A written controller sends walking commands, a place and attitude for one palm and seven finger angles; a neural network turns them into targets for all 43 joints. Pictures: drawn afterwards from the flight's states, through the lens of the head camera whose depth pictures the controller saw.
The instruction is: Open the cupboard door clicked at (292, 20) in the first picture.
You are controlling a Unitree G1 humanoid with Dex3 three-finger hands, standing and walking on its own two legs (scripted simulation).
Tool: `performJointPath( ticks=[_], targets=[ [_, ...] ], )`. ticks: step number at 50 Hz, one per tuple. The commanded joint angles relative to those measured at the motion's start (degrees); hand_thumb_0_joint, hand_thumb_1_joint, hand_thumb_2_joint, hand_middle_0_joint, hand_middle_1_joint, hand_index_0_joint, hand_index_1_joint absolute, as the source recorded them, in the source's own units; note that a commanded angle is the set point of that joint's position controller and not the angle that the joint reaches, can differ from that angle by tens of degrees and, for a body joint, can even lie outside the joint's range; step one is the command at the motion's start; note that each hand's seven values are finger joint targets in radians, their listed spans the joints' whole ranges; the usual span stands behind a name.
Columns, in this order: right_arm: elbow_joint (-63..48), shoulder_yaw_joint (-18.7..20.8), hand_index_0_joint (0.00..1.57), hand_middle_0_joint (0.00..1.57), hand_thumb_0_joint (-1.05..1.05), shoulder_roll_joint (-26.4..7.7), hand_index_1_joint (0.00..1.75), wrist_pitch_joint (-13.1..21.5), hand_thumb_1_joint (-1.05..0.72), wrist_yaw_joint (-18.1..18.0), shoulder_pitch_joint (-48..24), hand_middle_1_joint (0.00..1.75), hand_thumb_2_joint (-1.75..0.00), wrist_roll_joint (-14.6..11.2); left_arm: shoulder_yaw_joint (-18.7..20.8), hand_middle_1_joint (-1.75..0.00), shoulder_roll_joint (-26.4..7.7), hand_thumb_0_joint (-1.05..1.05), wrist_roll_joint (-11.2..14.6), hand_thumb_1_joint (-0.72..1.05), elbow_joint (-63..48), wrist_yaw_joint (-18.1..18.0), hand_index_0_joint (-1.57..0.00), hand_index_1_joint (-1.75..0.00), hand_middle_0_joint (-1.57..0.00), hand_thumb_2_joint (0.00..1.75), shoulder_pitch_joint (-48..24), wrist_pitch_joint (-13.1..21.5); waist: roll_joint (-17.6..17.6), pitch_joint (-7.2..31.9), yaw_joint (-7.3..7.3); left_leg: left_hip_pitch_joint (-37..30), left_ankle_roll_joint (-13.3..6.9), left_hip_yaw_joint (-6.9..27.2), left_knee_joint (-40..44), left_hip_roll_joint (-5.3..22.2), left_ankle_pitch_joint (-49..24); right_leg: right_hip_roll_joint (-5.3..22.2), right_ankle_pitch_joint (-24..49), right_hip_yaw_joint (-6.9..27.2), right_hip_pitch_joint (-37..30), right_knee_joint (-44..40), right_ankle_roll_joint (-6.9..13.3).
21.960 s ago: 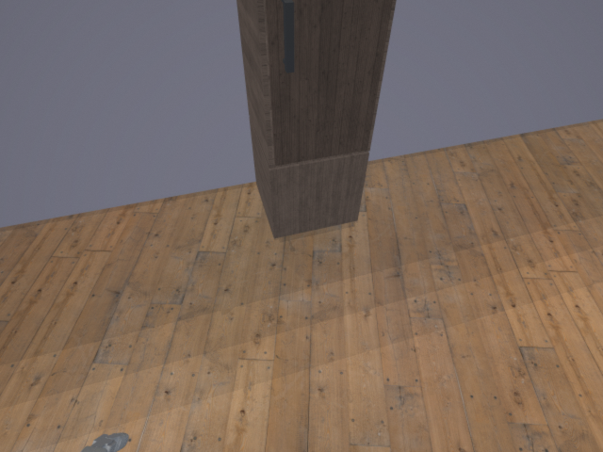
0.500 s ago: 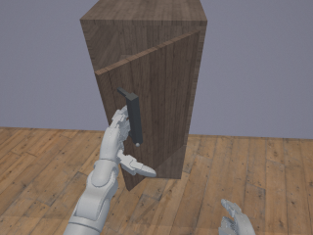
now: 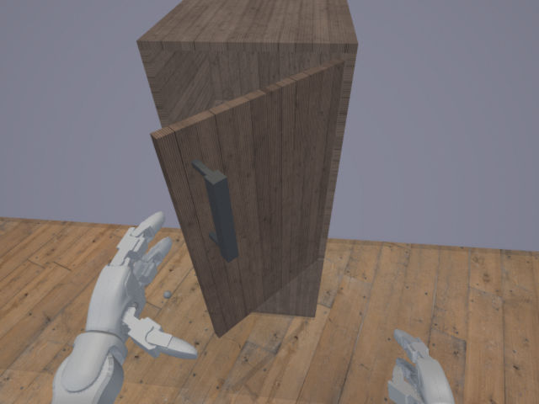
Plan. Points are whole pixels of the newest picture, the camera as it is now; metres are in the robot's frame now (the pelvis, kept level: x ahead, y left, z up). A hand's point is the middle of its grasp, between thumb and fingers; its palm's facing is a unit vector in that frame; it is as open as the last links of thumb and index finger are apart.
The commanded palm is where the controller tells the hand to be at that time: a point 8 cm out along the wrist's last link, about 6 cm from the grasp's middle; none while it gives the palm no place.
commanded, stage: slide the hand sideways off the handle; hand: left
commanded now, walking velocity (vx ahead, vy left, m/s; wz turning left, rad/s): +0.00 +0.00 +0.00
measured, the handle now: (215, 213) +0.37 +0.12 +0.11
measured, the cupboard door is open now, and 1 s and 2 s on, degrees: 47 47 47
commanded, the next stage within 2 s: draw the hand back to the body in 0.18 s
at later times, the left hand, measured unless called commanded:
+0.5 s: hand (141, 294) +0.22 +0.18 +0.12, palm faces +0.01 -1.00 -0.05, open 16.3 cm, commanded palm +0.18 +0.24 +0.12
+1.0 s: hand (80, 301) +0.19 +0.24 +0.14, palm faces +0.30 -0.91 -0.28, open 14.7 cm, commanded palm +0.15 +0.29 +0.15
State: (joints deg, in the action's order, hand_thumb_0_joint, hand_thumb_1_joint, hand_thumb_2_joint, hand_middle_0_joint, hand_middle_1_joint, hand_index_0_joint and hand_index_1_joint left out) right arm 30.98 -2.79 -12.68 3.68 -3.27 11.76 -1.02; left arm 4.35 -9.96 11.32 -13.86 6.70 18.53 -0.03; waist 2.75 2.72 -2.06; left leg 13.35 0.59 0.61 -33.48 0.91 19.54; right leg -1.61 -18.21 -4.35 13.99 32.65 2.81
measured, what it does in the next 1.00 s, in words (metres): stands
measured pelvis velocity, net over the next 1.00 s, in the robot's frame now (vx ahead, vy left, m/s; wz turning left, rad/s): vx -0.01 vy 0.03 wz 0.01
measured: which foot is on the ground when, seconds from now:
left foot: down 0.00-1.00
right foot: down 0.00-1.00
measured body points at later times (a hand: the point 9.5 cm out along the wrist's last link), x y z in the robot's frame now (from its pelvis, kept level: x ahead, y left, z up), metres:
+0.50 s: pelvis -0.02 +0.01 +0.00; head -0.03 +0.00 +0.45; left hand +0.21 +0.24 +0.12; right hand +0.16 -0.20 -0.08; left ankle -0.02 +0.13 -0.73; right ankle -0.01 -0.08 -0.73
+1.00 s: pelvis -0.01 +0.03 +0.01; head -0.02 +0.02 +0.46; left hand +0.17 +0.29 +0.16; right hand +0.19 -0.17 -0.06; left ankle -0.02 +0.13 -0.73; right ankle -0.01 -0.08 -0.73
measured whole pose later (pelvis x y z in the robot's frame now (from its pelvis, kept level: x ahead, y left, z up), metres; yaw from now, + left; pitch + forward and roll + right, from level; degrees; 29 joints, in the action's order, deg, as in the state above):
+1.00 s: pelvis -0.01 +0.03 +0.01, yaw +0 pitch -3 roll -1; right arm 34.3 -4.0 -12.1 10.2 -4.5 11.2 0.5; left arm 9.8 -15.4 4.1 -23.9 -3.8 25.4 1.6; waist 2.7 -0.1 -3.3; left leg 9.0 -1.6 0.1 -28.5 -1.1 16.5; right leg 0.2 -14.5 -3.7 9.0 26.5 0.6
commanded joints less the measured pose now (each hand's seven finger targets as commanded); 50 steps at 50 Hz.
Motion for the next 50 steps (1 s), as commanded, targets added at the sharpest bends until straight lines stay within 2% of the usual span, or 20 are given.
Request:
performJointPath(
  ticks=[1,5,7,8,11,14,17,22,24,27,29,32,39,40,41,42,43,45,48,50],
  targets=[
    [-8.9,1.8,0.2,0.2,0.0,-5.0,0.3,5.1,-0.9,-1.0,-5.9,0.3,-0.9,-0.3,4.7,-0.3,-6.7,0.0,2.4,-0.5,-13.3,3.0,-0.15,-0.3,-0.15,0.3,-8.9,6.2,-4.3,6.1,1.02,1.5,-2.0,0.0,1.6,-2.2,-13.4,1.7,20.7,4.0,-3.4,-4.2,-3.0],
    [-8.5,1.8,0.2,0.2,0.0,-5.3,0.3,6.4,-0.9,-1.4,-6.3,0.3,-0.9,-0.6,6.5,-0.3,-7.7,0.0,3.6,-0.5,-11.3,5.0,-0.15,-0.3,-0.15,0.3,-7.7,6.5,-2.9,4.9,0.47,3.4,-1.9,0.1,1.2,-2.4,-11.2,2.2,15.8,5.1,-2.7,-4.8,-2.8],
    [-8.5,2.0,0.2,0.2,0.0,-5.5,0.3,7.2,-0.9,-1.4,-6.0,0.3,-0.9,-0.6,8.0,-0.3,-8.9,0.0,4.2,-0.5,-11.4,5.4,-0.15,-0.3,-0.15,0.3,-5.7,6.5,-2.9,6.5,0.07,3.3,-1.8,0.2,0.9,-2.3,-11.5,2.1,15.6,4.8,-3.3,-4.4,-2.6],
    [-8.9,1.8,0.2,0.2,0.0,-5.4,0.3,7.6,-0.9,-1.4,-6.6,0.3,-0.9,-0.7,5.9,-0.3,-7.1,0.0,4.5,-0.5,-11.6,5.7,-0.15,-0.3,-0.15,0.3,-6.8,6.5,-3.2,5.9,0.36,3.5,-1.9,0.3,1.0,-2.4,-11.0,2.2,14.9,4.8,-2.6,-4.5,-2.8],
    [-8.7,1.9,0.2,0.2,0.0,-5.6,0.3,9.1,-0.9,-1.7,-6.3,0.3,-0.9,-0.8,5.2,-0.3,-7.0,0.0,4.5,-0.5,-13.1,5.4,-0.15,-0.3,-0.15,0.3,-9.1,7.1,-2.4,5.9,0.55,3.3,-1.9,0.6,1.0,-2.3,-9.9,1.9,12.0,4.2,-1.2,-4.5,-2.6],
    [-7.9,1.8,0.2,0.2,0.0,-5.7,0.3,10.1,-0.9,-1.9,-6.0,0.3,-0.9,-0.8,4.9,-0.3,-7.4,0.0,3.8,-0.5,-11.4,4.2,-0.15,-0.3,-0.15,0.3,-11.8,7.2,-3.4,3.6,1.12,4.3,-2.0,1.2,1.2,-2.2,-7.2,1.8,6.7,4.1,1.0,-5.2,-2.5],
    [-7.7,1.7,0.2,0.2,0.0,-5.8,0.3,10.5,-0.9,-2.0,-6.4,0.3,-0.9,-0.8,7.6,-0.3,-10.2,0.0,3.1,-0.5,-10.6,3.1,-0.15,-0.3,-0.15,0.3,-11.5,6.8,-3.9,4.2,0.02,4.8,-2.0,1.2,1.7,-2.3,-5.9,2.0,3.2,4.6,0.1,-5.6,-2.2],
    [-7.8,1.3,0.2,0.2,0.0,-5.4,0.3,11.0,-0.9,-2.0,-7.3,0.3,-0.9,-1.0,10.4,-0.3,-11.3,0.0,3.9,-0.5,-11.2,3.1,-0.15,-0.3,-0.15,0.3,-9.7,5.2,-1.4,6.7,-1.46,3.5,-1.8,1.0,2.9,-2.2,-8.3,1.8,7.2,3.3,-2.7,-4.7,-1.8],
    [-8.3,1.0,0.2,0.2,0.0,-5.2,0.3,11.6,-0.9,-1.9,-7.5,0.3,-0.9,-1.1,9.1,-0.3,-10.0,0.0,4.5,-0.5,-13.8,3.7,-0.15,-0.3,-0.15,0.3,-9.5,4.6,0.3,6.5,-1.34,2.5,-1.7,0.9,3.5,-2.1,-9.3,1.6,9.3,2.4,-2.7,-4.4,-1.8],
    [-7.8,1.1,0.2,0.2,0.0,-5.8,0.3,11.9,-0.9,-1.8,-7.0,0.3,-0.9,-1.3,9.9,-0.3,-10.3,0.0,5.4,-0.5,-13.0,5.0,-0.15,-0.3,-0.15,0.3,-6.3,2.9,-2.7,5.5,-1.18,2.5,-1.7,1.1,3.6,-1.8,-10.3,1.0,10.6,1.7,-2.7,-4.6,-1.9],
    [-8.2,1.2,0.2,0.2,0.0,-5.9,0.3,12.3,-0.9,-1.8,-7.2,0.3,-0.9,-1.4,8.4,-0.3,-9.3,0.0,5.3,-0.5,-16.5,5.6,-0.15,-0.3,-0.15,0.3,-7.8,2.1,-0.2,5.2,-0.82,1.3,-1.6,1.2,4.0,-1.8,-10.4,1.0,11.0,1.1,-1.8,-4.4,-1.9],
    [-7.6,1.2,0.2,0.2,0.0,-6.3,0.3,12.4,-0.9,-2.0,-6.9,0.3,-0.9,-1.5,9.1,-0.3,-10.0,0.0,5.2,-0.5,-16.0,5.5,-0.15,-0.3,-0.15,0.3,-7.0,0.5,-2.3,3.3,-0.45,1.3,-1.7,1.9,4.4,-1.6,-9.5,0.5,9.3,0.6,-0.6,-4.9,-1.9],
    [-7.9,1.0,0.2,0.2,0.0,-6.1,0.3,12.5,-0.9,-2.0,-6.8,0.3,-0.9,-1.3,11.3,-0.3,-11.7,0.0,4.7,-0.32,-21.3,5.1,-0.16,-0.3,-0.16,0.37,-6.6,0.2,0.0,5.1,-1.08,-1.0,-1.2,2.4,5.3,-1.6,-12.4,0.5,11.5,-0.2,-2.1,-4.5,-1.5],
    [-7.3,1.0,0.2,0.2,0.0,-5.6,0.3,12.2,-0.9,-2.6,-7.8,0.3,-0.9,0.2,11.7,-0.3,-18.0,0.0,-3.5,-0.29,-26.3,-3.1,-0.16,-0.3,-0.16,0.39,-8.2,3.1,0.5,2.7,-1.52,0.4,-1.7,2.5,7.5,-1.3,-11.5,1.5,10.3,2.1,-4.3,-7.2,-1.2],
    [-6.5,0.9,0.2,0.2,0.0,-5.0,0.3,11.8,-0.9,-2.7,-7.0,0.3,-0.9,0.9,10.6,-0.3,-13.8,0.0,-4.4,-0.26,-22.0,-6.7,-0.16,-0.3,-0.16,0.4,-2.5,3.3,-0.7,0.3,-1.02,0.4,-1.5,2.5,8.4,-1.1,-10.7,1.8,9.3,1.9,-4.0,-7.9,-1.2],
    [-6.5,1.0,0.2,0.2,0.0,-5.2,0.3,11.4,-0.9,-2.5,-7.1,0.3,-0.9,0.8,10.2,-0.3,-13.1,0.0,-4.9,-0.22,-21.3,-8.2,-0.16,-0.3,-0.16,0.42,-0.7,3.2,-2.2,-0.5,-1.2,0.9,-1.3,2.7,8.9,-1.0,-9.8,1.7,8.1,2.0,-4.0,-8.6,-1.1],
    [-6.1,0.8,0.2,0.2,0.0,-4.9,0.3,10.7,-0.9,-2.3,-7.3,0.3,-0.9,0.9,8.5,-0.3,-11.3,0.0,-5.7,-0.18,-20.9,-9.1,-0.16,-0.3,-0.16,0.43,0.0,3.4,-1.0,-1.5,-0.77,0.0,-1.4,2.3,9.5,-0.7,-10.1,1.9,8.3,2.0,-4.2,-8.8,-1.2],
    [-5.6,1.0,0.2,0.2,0.0,-5.1,0.3,9.8,-0.9,-1.9,-7.3,0.3,-0.9,1.1,8.8,-0.3,-12.1,0.0,-6.9,-0.12,-22.5,-10.8,-0.16,-0.3,-0.16,0.47,0.1,4.7,3.1,-0.5,-0.76,-1.7,-1.2,2.0,10.4,-0.6,-11.7,2.0,9.6,2.1,-5.8,-9.3,-1.0],
    [-5.4,1.4,0.2,0.2,0.0,-5.4,0.3,8.8,-0.9,-1.6,-7.3,0.3,-0.9,1.4,9.4,-0.3,-12.8,0.0,-8.0,-0.01,-22.6,-12.3,-0.17,-0.3,-0.17,0.51,1.1,5.8,0.4,0.9,-0.78,-3.4,-1.2,2.0,11.8,-0.1,-14.4,1.9,11.4,1.9,-8.2,-10.0,-1.1],
    [-5.1,1.6,0.2,0.2,0.0,-5.2,0.3,8.3,-0.9,-1.7,-7.7,0.3,-0.9,1.6,10.4,-0.3,-13.7,0.0,-8.4,0.06,-22.9,-13.1,-0.17,-0.3,-0.17,0.54,1.2,6.4,0.5,1.6,-0.88,-4.5,-1.3,1.5,12.2,-0.3,-14.8,2.0,11.8,2.1,-9.0,-10.8,-1.2]
  ],
)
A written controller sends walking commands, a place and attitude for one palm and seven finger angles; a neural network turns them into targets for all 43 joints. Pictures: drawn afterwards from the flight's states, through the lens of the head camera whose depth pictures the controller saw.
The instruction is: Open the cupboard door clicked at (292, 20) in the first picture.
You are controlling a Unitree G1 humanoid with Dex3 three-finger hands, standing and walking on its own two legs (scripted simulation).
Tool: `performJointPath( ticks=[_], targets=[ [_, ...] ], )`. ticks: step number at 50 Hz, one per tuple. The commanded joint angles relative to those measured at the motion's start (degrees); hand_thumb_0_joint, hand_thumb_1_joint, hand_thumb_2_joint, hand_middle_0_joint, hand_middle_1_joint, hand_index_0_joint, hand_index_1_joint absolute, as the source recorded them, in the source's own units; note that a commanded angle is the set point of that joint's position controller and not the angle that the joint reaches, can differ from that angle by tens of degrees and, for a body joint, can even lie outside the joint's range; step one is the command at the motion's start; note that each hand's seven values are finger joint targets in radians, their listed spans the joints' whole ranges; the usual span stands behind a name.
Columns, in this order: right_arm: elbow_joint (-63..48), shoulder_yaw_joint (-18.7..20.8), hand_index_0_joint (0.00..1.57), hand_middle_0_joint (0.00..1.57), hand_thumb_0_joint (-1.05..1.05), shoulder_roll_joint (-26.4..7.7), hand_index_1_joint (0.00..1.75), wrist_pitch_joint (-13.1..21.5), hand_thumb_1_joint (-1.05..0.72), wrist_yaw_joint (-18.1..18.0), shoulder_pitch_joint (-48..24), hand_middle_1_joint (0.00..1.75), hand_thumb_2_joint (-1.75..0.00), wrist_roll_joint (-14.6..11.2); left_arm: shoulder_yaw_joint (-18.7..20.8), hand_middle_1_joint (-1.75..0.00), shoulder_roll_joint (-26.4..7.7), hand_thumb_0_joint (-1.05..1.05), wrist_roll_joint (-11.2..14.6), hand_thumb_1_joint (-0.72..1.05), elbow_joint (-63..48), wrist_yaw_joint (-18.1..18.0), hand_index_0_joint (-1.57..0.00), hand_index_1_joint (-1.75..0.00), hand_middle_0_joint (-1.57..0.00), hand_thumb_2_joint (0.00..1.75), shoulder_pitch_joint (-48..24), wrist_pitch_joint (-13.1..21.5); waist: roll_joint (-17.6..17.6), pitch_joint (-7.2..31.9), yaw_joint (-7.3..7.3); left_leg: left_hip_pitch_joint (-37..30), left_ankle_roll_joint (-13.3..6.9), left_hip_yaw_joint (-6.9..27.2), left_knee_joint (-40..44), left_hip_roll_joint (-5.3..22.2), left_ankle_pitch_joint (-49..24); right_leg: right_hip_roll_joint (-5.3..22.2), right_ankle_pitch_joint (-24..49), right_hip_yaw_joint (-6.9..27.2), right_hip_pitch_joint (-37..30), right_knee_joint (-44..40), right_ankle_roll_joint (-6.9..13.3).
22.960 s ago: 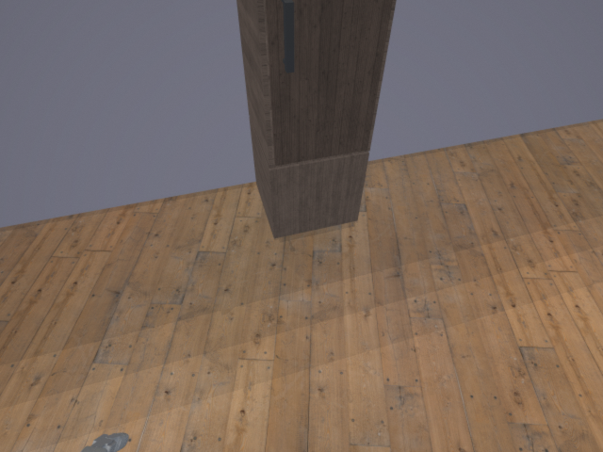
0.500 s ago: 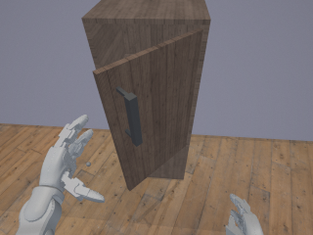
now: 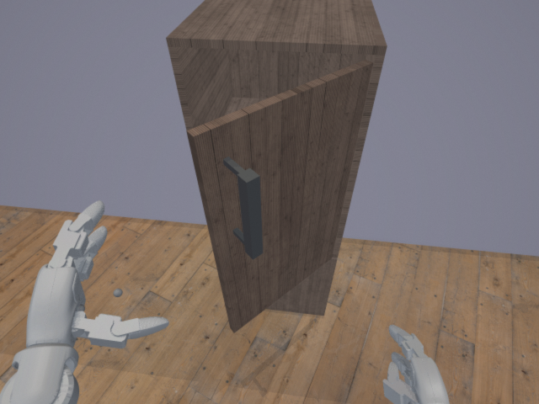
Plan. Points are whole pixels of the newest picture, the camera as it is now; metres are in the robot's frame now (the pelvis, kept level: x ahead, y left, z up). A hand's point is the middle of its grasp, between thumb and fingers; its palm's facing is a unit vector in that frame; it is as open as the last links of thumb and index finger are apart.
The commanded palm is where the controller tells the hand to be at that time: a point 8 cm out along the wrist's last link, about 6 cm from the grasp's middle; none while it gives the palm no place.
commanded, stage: draw the hand back to the body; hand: left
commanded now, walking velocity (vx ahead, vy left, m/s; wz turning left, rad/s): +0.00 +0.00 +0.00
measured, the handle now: (243, 210) +0.37 +0.09 +0.11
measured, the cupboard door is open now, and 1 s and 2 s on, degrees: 47 47 47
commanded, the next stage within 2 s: step back with the hand held close in 0.86 s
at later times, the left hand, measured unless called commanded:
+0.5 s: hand (80, 272) +0.21 +0.25 +0.16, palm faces +0.43 -0.81 -0.39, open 8.8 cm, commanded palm +0.16 +0.29 +0.17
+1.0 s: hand (83, 274) +0.21 +0.25 +0.16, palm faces +0.44 -0.82 -0.38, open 7.4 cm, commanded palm +0.15 +0.28 +0.18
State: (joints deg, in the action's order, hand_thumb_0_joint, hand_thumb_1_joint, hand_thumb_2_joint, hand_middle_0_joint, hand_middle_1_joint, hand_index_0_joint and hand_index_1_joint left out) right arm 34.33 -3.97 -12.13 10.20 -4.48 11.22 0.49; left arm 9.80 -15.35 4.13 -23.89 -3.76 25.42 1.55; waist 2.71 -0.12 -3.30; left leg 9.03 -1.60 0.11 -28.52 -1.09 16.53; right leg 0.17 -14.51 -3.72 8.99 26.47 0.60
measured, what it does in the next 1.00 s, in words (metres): stands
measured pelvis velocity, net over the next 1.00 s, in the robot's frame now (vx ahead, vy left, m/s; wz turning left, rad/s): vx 0.01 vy -0.01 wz -0.02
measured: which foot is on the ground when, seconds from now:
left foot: down 0.00-1.00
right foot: down 0.00-1.00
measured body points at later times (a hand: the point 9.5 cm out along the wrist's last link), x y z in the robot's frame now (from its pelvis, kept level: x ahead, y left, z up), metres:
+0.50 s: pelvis +0.01 -0.01 +0.01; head +0.00 -0.03 +0.46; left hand +0.18 +0.29 +0.18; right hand +0.20 -0.23 -0.08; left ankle -0.01 +0.10 -0.74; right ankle +0.00 -0.11 -0.74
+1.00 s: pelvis +0.01 -0.01 +0.01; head -0.01 -0.03 +0.46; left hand +0.18 +0.29 +0.18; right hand +0.19 -0.23 -0.08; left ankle -0.01 +0.10 -0.74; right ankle +0.00 -0.11 -0.74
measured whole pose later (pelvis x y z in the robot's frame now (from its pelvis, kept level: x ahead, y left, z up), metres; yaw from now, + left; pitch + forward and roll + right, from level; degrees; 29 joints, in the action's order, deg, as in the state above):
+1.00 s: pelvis +0.01 -0.01 +0.01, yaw -1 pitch -4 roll -1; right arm 37.9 -1.1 -12.3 5.8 -4.4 10.3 0.3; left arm 18.7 -18.2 3.5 -19.4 -6.1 24.5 5.5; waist 3.9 -2.0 -3.6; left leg 3.2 -0.6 -0.4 -21.4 0.2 13.8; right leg -1.3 -11.6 -3.2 3.4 19.2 1.5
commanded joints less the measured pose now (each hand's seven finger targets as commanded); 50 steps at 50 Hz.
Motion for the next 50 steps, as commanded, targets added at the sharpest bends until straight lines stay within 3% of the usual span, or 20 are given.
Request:
performJointPath(
  ticks=[1,6,7,10,16,22,24,25,29,32,36,41,45,48,49,50],
  targets=[
    [-8.2,2.8,0.2,0.2,0.0,-5.9,0.3,1.5,-0.9,-0.5,-7.1,0.3,-0.9,0.1,5.9,-0.3,-9.3,0.0,-1.4,0.09,-13.0,-3.0,-0.17,-0.3,-0.17,0.55,-6.2,5.1,-0.3,5.0,0.31,-0.5,0.8,2.1,7.5,1.7,-12.4,0.1,8.6,1.4,-4.7,-4.8,1.1],
    [-7.3,3.2,0.2,0.2,0.0,-5.7,0.3,0.3,-0.9,-0.7,-8.1,0.3,-0.9,0.0,8.3,-0.3,-10.5,0.0,-1.8,0.27,-11.3,-3.8,-0.18,-0.3,-0.18,0.63,-6.5,5.7,0.8,4.3,0.02,-2.0,0.8,1.6,8.5,1.7,-13.8,0.2,9.5,1.6,-5.9,-6.1,1.0],
    [-7.1,3.2,0.2,0.2,0.0,-5.8,0.3,0.1,-0.9,-0.8,-8.2,0.3,-0.9,0.1,9.4,-0.3,-11.5,0.0,-1.8,0.31,-10.3,-4.0,-0.18,-0.3,-0.18,0.64,-6.4,5.7,-0.7,3.5,-0.16,-1.8,0.7,1.7,8.6,1.6,-13.8,0.1,9.6,1.6,-6.1,-6.7,1.0],
    [-6.7,3.4,0.2,0.2,0.0,-5.7,0.3,-0.5,-0.9,-0.6,-8.3,0.3,-0.9,0.0,10.0,-0.3,-10.9,0.0,-1.5,0.41,-9.5,-3.9,-0.18,-0.3,-0.18,0.69,-5.5,6.1,1.1,3.2,-0.26,-2.5,0.9,1.3,8.9,1.7,-15.2,0.1,10.8,1.6,-6.4,-6.9,1.0],
    [-6.6,4.1,0.2,0.2,0.0,-5.8,0.3,-1.4,-0.9,-0.3,-8.3,0.3,-0.9,-0.1,13.0,-0.3,-12.5,0.0,-1.1,0.62,-8.7,-3.7,-0.19,-0.3,-0.19,0.78,-3.4,6.6,-0.7,4.0,-0.75,-3.2,0.7,0.8,8.7,1.7,-19.4,0.1,15.3,1.8,-8.2,-7.0,0.7],
    [-6.2,4.4,0.2,0.2,0.0,-5.9,0.3,-1.8,-0.9,-0.5,-8.6,0.3,-0.9,-0.4,16.3,-0.3,-14.9,0.0,-0.9,0.83,-8.5,-3.8,-0.2,-0.3,-0.2,0.87,-5.3,7.0,2.4,2.8,-0.82,-3.7,0.9,0.5,8.9,1.7,-19.3,0.1,14.9,2.1,-7.4,-8.0,0.7],
    [-6.2,4.6,0.2,0.2,0.0,-5.8,0.3,-1.9,-0.9,-0.5,-8.4,0.3,-0.9,-0.4,16.7,-0.3,-14.9,0.0,-0.6,0.9,-7.9,-3.8,-0.2,-0.3,-0.2,0.9,-5.3,7.1,0.5,3.1,-0.65,-3.9,0.7,0.5,9.0,1.8,-18.5,0.1,14.4,2.1,-7.4,-8.1,0.6],
    [-6.1,4.6,0.2,0.2,0.0,-5.8,0.3,-2.0,-0.9,-0.5,-8.5,0.3,-0.9,-0.4,15.9,-0.3,-14.1,0.0,-0.6,0.9,-7.2,-3.7,-0.2,-0.3,-0.2,0.9,-5.1,7.1,-0.6,2.8,-0.58,-4.0,0.4,0.3,8.9,1.7,-18.5,0.0,14.6,2.1,-7.2,-8.2,0.5],
    [-6.1,4.8,0.2,0.2,0.0,-6.1,0.3,-1.9,-0.9,-0.3,-8.6,0.3,-0.9,-0.5,13.9,-0.3,-12.5,0.0,-0.8,0.9,-7.4,-3.5,-0.2,-0.3,-0.2,0.9,-6.0,7.1,0.8,2.5,-0.15,-4.6,0.3,0.1,9.1,1.7,-17.5,0.1,13.4,2.2,-6.5,-8.8,0.3],
    [-5.9,4.9,0.2,0.2,0.0,-6.3,0.3,-1.8,-0.9,-0.4,-8.8,0.3,-0.9,-0.4,14.6,-0.3,-13.8,0.0,-0.9,0.9,-7.4,-3.6,-0.2,-0.3,-0.2,0.9,-6.3,7.1,1.3,2.9,-0.41,-4.9,0.3,0.2,9.1,1.6,-16.7,0.1,12.6,2.5,-6.5,-9.3,0.4],
    [-6.0,4.8,0.2,0.2,0.0,-5.8,0.3,-1.7,-0.9,-0.6,-8.8,0.3,-0.9,-0.3,15.6,-0.3,-14.4,0.0,-0.7,0.9,-7.7,-3.8,-0.2,-0.3,-0.2,0.9,-6.2,7.4,-1.1,3.4,-0.6,-4.5,0.2,0.4,9.2,1.4,-16.2,0.1,12.5,2.4,-7.3,-9.3,0.3],
    [-5.9,4.6,0.2,0.2,0.0,-5.6,0.3,-1.3,-0.9,-0.5,-9.1,0.3,-0.9,-0.4,15.5,-0.3,-14.3,0.0,-0.8,0.9,-8.7,-3.8,-0.2,-0.3,-0.2,0.9,-6.9,7.7,2.8,2.8,-0.51,-4.8,0.5,0.3,9.4,1.4,-15.4,0.1,11.5,2.7,-6.7,-9.7,0.4],
    [-5.8,4.8,0.2,0.2,0.0,-5.7,0.3,-1.4,-0.9,-0.6,-8.9,0.3,-0.9,-0.3,15.4,-0.3,-13.7,0.0,-0.6,0.9,-6.1,-3.7,-0.2,-0.3,-0.2,0.9,-5.2,7.4,-1.2,2.2,-0.61,-4.4,0.2,0.4,9.6,1.5,-15.3,0.0,11.3,2.6,-6.7,-9.9,0.3],
    [-5.8,4.8,0.2,0.2,0.0,-5.8,0.3,-1.5,-0.9,-0.4,-9.0,0.3,-0.9,-0.4,14.8,-0.3,-13.3,0.0,-0.7,0.9,-6.9,-3.4,-0.2,-0.3,-0.2,0.9,-6.1,7.5,0.4,2.3,-0.42,-4.5,0.3,0.2,9.6,1.5,-15.3,0.1,11.2,2.6,-6.8,-9.9,0.3],
    [-6.5,4.8,0.2,0.2,0.0,-5.9,0.3,-1.1,-0.9,-0.4,-9.4,0.3,-0.9,-0.5,16.8,-0.3,-16.1,0.0,-0.5,0.9,-12.4,-3.7,-0.2,-0.3,-0.2,0.9,-8.5,8.2,2.0,4.8,-0.89,-5.3,0.2,0.5,9.2,1.4,-16.1,0.2,12.4,3.0,-8.0,-9.7,0.3],
    [-8.5,4.9,0.2,0.2,0.0,-7.5,0.3,-2.2,-0.9,-0.3,-8.0,0.3,-0.9,-1.1,23.5,-0.3,-22.5,0.0,-0.8,0.9,-14.2,-4.0,-0.2,-0.3,-0.2,0.9,-10.2,10.3,0.6,-0.6,1.76,0.1,-0.8,1.9,6.8,2.1,-12.7,2.8,14.0,6.8,-1.4,-12.0,0.3]
  ],
)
